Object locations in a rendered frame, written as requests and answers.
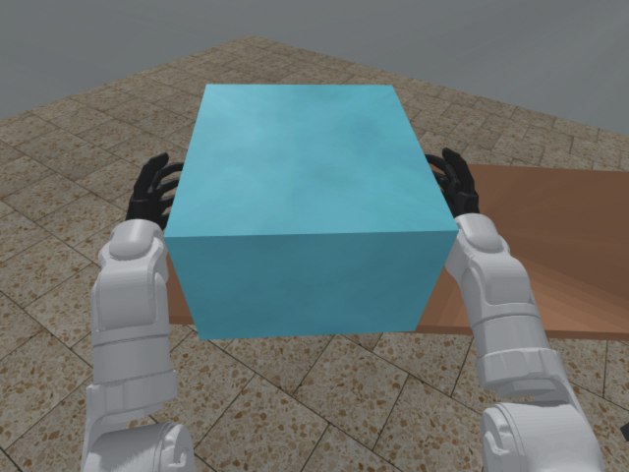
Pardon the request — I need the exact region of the right robot hand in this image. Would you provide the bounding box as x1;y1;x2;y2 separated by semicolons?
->
425;147;480;218

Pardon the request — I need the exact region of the left robot hand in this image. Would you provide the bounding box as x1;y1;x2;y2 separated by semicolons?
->
125;152;185;231

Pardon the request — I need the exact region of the carton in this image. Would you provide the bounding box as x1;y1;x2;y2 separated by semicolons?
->
163;85;459;340

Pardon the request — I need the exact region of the table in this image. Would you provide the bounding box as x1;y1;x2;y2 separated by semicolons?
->
165;163;629;442

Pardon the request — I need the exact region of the left robot forearm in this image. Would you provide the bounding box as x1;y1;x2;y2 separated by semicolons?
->
80;219;178;472

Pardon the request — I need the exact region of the right robot upper arm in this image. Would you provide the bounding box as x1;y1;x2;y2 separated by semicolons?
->
481;400;602;472

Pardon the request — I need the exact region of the right robot forearm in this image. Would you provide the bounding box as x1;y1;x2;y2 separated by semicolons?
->
444;213;604;472

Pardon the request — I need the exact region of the left robot upper arm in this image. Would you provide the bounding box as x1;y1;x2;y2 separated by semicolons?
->
84;421;197;472

